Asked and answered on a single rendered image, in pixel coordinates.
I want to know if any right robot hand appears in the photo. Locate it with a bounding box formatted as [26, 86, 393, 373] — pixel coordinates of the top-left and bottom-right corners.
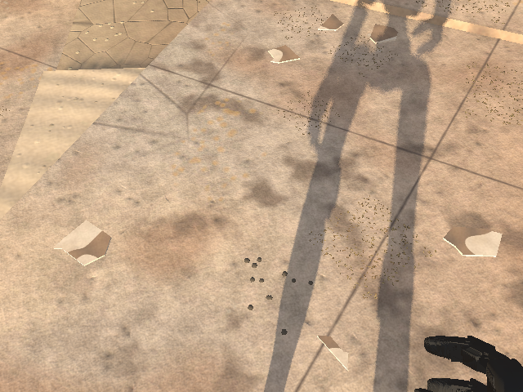
[414, 336, 523, 392]

